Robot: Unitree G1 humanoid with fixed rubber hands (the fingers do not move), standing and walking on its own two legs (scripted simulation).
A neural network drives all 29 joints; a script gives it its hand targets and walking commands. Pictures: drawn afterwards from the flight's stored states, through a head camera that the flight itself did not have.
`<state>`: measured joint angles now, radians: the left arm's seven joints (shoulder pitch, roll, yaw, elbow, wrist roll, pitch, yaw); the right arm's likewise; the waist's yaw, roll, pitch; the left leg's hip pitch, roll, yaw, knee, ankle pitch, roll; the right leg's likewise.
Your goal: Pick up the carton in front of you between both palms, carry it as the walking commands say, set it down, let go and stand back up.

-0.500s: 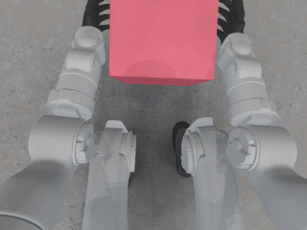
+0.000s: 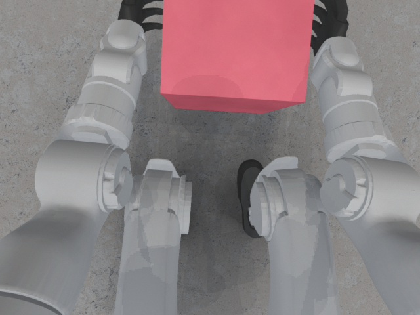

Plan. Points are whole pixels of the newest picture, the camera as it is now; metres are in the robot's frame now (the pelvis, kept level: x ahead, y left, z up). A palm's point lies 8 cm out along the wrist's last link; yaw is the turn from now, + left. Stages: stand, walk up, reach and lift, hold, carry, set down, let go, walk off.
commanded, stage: set down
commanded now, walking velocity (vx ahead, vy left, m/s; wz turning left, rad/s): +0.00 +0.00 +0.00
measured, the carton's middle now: (227, 52) +0.51 -0.03 -0.24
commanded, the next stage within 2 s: let go in 1.74 s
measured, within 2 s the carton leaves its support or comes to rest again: rests again in 0.40 s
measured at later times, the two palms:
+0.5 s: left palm (127, 31) +0.52 +0.14 -0.18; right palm (326, 50) +0.50 -0.19 -0.17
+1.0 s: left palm out of the picture +0.54 +0.17 -0.08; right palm (372, 38) +0.50 -0.21 -0.08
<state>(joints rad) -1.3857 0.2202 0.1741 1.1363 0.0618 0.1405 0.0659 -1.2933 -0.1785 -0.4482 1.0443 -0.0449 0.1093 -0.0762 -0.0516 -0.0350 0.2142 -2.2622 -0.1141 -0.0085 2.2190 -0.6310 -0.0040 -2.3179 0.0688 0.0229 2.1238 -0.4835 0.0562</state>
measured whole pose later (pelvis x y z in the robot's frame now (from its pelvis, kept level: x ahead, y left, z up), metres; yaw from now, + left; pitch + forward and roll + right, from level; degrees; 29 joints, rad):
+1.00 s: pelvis +0.01 +0.00 +0.04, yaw +0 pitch +41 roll -1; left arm -1.20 0.36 0.12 0.92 -0.11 0.12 0.05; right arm -1.08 -0.22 -0.23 0.80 0.15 0.09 -0.14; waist -0.06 0.00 0.12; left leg -2.15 -0.09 -0.01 2.09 -0.65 -0.01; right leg -2.21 0.06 0.02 2.00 -0.50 0.03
